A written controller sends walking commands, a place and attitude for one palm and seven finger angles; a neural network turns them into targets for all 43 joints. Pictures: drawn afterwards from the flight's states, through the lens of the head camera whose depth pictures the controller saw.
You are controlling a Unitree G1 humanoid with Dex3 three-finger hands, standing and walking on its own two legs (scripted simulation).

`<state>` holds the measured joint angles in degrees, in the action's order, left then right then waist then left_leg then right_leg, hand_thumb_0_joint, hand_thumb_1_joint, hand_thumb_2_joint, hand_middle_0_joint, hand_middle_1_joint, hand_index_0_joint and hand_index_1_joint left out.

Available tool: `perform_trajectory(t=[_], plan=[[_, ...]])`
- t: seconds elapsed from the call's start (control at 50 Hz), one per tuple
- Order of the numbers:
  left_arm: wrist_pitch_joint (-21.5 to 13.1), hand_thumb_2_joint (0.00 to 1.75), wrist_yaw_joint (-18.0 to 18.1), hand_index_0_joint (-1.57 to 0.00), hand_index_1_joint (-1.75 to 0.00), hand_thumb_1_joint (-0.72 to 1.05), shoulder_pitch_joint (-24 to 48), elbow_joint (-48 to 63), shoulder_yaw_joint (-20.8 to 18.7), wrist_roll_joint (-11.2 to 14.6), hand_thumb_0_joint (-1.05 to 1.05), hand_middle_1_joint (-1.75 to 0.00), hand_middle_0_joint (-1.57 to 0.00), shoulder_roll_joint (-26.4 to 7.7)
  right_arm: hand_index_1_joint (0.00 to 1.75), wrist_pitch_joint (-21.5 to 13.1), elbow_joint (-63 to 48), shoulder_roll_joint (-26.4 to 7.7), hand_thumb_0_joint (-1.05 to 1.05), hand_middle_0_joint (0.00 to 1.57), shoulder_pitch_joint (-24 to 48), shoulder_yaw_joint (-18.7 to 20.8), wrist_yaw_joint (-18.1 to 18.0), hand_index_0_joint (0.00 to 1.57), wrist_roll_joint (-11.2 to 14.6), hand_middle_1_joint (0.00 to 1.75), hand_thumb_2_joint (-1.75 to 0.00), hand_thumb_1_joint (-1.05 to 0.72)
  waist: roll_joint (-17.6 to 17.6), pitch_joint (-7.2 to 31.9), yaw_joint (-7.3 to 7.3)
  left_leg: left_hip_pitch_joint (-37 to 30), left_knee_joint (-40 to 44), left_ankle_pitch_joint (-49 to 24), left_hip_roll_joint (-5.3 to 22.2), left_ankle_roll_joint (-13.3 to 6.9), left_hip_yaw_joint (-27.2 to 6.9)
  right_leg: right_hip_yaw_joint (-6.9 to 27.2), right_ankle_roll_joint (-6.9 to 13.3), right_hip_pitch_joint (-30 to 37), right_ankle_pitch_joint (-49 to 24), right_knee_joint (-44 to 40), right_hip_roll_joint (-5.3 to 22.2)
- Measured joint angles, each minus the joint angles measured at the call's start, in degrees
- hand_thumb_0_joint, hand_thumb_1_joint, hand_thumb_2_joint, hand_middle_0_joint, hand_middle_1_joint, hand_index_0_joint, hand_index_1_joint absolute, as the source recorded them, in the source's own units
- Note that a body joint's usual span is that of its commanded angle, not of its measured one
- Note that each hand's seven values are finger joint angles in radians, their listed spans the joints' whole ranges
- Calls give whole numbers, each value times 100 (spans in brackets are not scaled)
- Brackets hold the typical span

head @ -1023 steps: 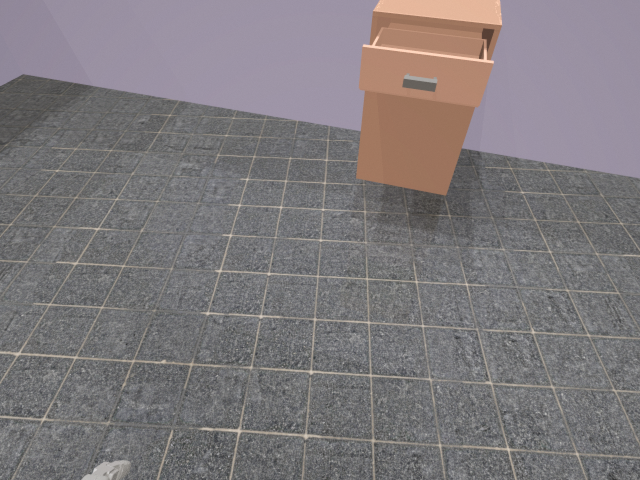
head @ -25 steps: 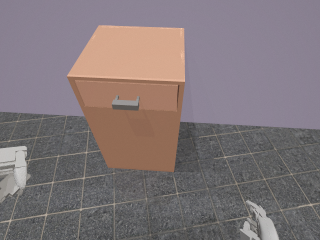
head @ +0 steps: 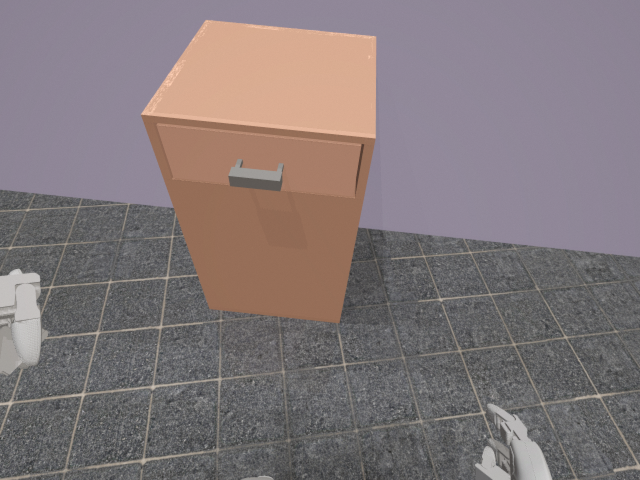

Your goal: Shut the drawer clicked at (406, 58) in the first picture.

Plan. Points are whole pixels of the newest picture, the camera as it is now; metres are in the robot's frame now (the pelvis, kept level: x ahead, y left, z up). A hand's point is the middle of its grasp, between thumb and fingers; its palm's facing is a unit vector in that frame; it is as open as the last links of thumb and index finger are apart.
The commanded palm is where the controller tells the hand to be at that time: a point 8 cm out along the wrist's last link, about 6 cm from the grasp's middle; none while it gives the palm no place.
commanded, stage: step back with the hand held close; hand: left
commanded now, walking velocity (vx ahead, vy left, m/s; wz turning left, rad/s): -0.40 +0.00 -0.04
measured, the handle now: (258, 172) +0.68 +0.16 -0.07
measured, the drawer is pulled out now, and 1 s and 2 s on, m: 0.00 0.00 0.00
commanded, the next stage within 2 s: stop stepping back and stand still in 0.58 s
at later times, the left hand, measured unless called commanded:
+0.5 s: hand out of the picture +0.11 +0.25 +0.19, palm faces +0.42 -0.77 -0.47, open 3.3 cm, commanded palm +0.04 +0.28 +0.19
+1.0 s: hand out of the picture +0.07 +0.26 +0.16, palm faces +0.41 -0.83 -0.37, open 3.2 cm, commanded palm +0.01 +0.28 +0.19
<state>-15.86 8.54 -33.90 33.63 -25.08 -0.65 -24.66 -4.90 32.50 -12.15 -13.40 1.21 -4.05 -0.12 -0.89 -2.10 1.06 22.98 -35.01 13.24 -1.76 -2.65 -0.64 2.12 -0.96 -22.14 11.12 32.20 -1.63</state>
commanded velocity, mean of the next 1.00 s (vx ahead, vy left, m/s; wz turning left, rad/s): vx -0.23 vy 0.01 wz -0.02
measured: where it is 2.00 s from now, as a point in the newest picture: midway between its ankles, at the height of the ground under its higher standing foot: outside the picture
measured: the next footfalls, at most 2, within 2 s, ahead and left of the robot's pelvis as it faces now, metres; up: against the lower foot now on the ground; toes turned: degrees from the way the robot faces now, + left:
right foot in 0.62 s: -0.22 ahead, -0.14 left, +0.00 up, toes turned +0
right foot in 1.26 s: -0.15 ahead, -0.10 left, +0.00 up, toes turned -7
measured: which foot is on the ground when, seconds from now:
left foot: down 0.00-1.00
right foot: down 0.00-0.32, up 0.34-0.60, down 0.62-1.00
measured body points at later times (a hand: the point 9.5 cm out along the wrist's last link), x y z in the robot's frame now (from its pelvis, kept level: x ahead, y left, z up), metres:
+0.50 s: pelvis -0.07 +0.00 +0.00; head -0.06 +0.03 +0.45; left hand +0.08 +0.29 +0.21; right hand +0.08 -0.24 -0.07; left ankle +0.04 +0.10 -0.73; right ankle -0.17 -0.15 -0.67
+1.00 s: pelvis -0.13 +0.00 -0.01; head -0.16 +0.03 +0.44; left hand +0.04 +0.30 +0.18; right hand -0.02 -0.28 -0.08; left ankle -0.04 +0.09 -0.73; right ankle -0.26 -0.14 -0.72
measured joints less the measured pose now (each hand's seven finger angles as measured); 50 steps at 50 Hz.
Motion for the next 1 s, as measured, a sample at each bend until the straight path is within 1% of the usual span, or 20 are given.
perform_trajectory(t=[0.06, 0.14, 0.2, 0.26, 0.28, 0.32, 0.36, 0.42, 0.46, 0.5, 0.56, 0.62, 0.66, 0.72, 0.8, 0.84, 0.9, 0.94, 0.96, 1.0], plan=[[-16, 90, -59, -141, -160, 89, -29, 26, -21, 41, 2, -160, -141, 25, 30, -7, 30, 11, 2, 21, 163, 14, 34, 20, -10, 30, -90, -90, 8, -86, -34, 64, -48, -37, 44, 42, 38, 39, 37, -86, -51, 52, -45], [-36, 90, -139, -141, -160, 89, -56, 102, 161, 42, 2, -160, -141, 123, 30, -2, 3, -4, 2, 21, 334, 32, 73, 20, -13, 30, -90, -91, 57, -120, -38, 188, -102, -111, 88, 56, 38, 34, 65, -199, -158, 76, -88], [-90, 90, -142, -141, -160, 89, -65, 150, 243, 36, 2, -160, -141, 127, 30, 43, -25, -5, 2, 21, 369, 78, 92, 20, -14, 30, -90, -91, 58, -64, -10, 368, -291, 339, 75, 31, 0, 1, 89, -270, -273, -12, -81], [-139, 90, -63, -141, -160, 89, -56, 198, 262, 109, 2, -160, -141, 75, 30, 152, 14, -21, 2, 21, 346, 134, 118, 20, -19, 30, -90, -91, 12, 8, 40, 510, -479, 760, 31, 98, -54, -52, 92, -316, -424, -155, -30], [-161, 90, -32, -141, -160, 89, -64, 212, 250, 132, 2, -160, -141, 58, 30, 189, 39, -33, 2, 21, 328, 140, 120, 20, -20, 30, -90, -91, -6, 37, 63, 482, -423, 728, 30, 97, -63, -69, 78, -337, -464, -181, -15], [-191, 90, 22, -141, -160, 89, -74, 218, 202, 164, 1, -160, -141, 22, 30, 242, 73, -42, 2, 21, 290, 135, 94, 20, -12, 30, -90, -91, -57, 47, 98, 488, -251, 254, 29, 61, -36, -101, 53, -405, -388, -122, 26], [-192, 90, 41, -141, -160, 89, -57, 167, 146, 117, 1, -160, -141, 14, 30, 200, 57, -51, 2, 21, 220, 123, 35, 20, -15, 30, -90, -91, 41, 23, 132, 516, -137, -312, 129, -30, -64, -59, 7, -549, 184, 432, -123], [-113, 90, 28, -141, -160, 89, 52, 58, 63, 33, 2, -160, -141, -37, 30, 42, 143, 75, 2, 20, 59, 143, -8, 20, -39, 30, -90, -91, 212, 83, 159, 575, 26, -569, 262, -30, -241, 62, -9, -549, 816, 2051, -454], [-98, 90, 42, -141, -160, 89, 8, 77, -8, 60, 2, -160, -141, -51, 30, -48, 220, 181, 2, 20, -52, 119, 45, 20, -39, 30, -90, -91, 254, 236, 108, 638, 223, -670, 401, -54, -228, 15, 0, -168, 1146, 2290, -528], [-95, 90, 75, -141, -160, 89, -125, 183, -62, 152, 2, -160, -141, -24, 30, -156, 291, 268, 2, 20, -104, 61, 96, 20, -71, 30, -90, -91, 210, 414, 18, 726, 458, -872, 462, 29, -178, -74, 41, 378, 1489, 1849, -435], [-130, 90, 75, -141, -160, 89, -271, 302, -48, 291, 2, -160, -141, 57, 30, -310, 421, 401, 2, 21, 47, -52, 162, 20, -162, 30, -90, -90, 18, 552, -151, 847, 863, -1230, 506, 178, 32, -142, 153, 1163, 1804, 533, -224], [-244, 90, -11, -141, -160, 90, -116, 363, 18, 300, 2, -160, -141, 66, 30, -394, 402, 463, 2, 21, 413, -146, 206, 20, -243, 30, -90, -90, -184, 360, -322, 1058, 994, -1516, 556, 244, 348, -45, 188, 1649, 1258, -862, -11], [-295, 90, -126, -141, -160, 89, 132, 281, 261, 247, 2, -160, -141, 141, 30, -329, 492, 381, 2, 21, 633, -151, 177, 20, -244, 30, -90, -90, 97, 94, -322, 1036, 903, -1545, 758, 265, 264, -51, 150, 1652, 1265, -823, -232], [-312, 90, -244, -141, -160, 89, 213, 360, 344, 265, 2, -160, -141, -44, 30, -229, 519, 378, 2, 21, 552, -157, 106, 21, -131, 30, -90, -90, 94, 2, -154, 758, 1014, -1631, 756, 269, 260, -63, 131, 1735, 1300, -586, -256], [-254, 90, -327, -141, -160, 89, -183, 336, 101, 379, 2, -160, -141, -295, 30, -72, 268, 235, 2, 21, 209, -133, 65, 21, -1, 30, -90, -90, 73, 184, 141, 541, 852, -1510, 710, 265, 286, -65, 139, 1906, 1488, -292, -201], [-171, 90, -320, -141, -160, 89, -415, 166, 71, 421, 1, -160, -141, -315, 30, 14, 217, 79, 2, 21, -14, -65, 24, 20, 31, 30, -90, -90, 133, 403, 206, 600, 416, -904, 604, 300, 186, -63, 142, 2025, 1535, -293, -153], [-69, 90, -226, -141, -160, 89, -599, -149, 111, 395, 1, -160, -141, -155, 30, 95, 384, -177, 2, 21, -348, 74, -48, 20, 55, 30, -90, -91, 157, 801, 56, 553, -674, -315, 387, 333, 98, 80, 85, 2160, 1572, -359, -26], [-21, 90, -147, -141, -160, 89, -496, -387, 152, 347, 1, -160, -141, 6, 30, 77, 511, -299, 2, 21, -537, 133, -111, 20, 69, 30, -90, -91, 139, 969, -18, 219, -552, -126, 327, 264, 153, 99, -2, 2208, 1596, -402, 41], [18, 90, -123, -141, -160, 89, -310, -508, 184, 326, 1, -160, -141, 81, 30, 36, 582, -318, 2, 20, -571, 152, -148, 20, 75, 30, -90, -91, 80, 952, -16, 106, -349, 141, 253, 108, 169, 51, -49, 2193, 1638, -352, 99], [110, 90, -77, -141, -160, 89, 202, -756, 230, 283, 1, -160, -141, 250, 30, -57, 686, -263, 2, 20, -444, 117, -201, 20, 72, 30, -90, -91, -162, 671, -95, 58, -162, -33, 82, -16, 263, 36, -89, 2027, 1696, -52, 295]])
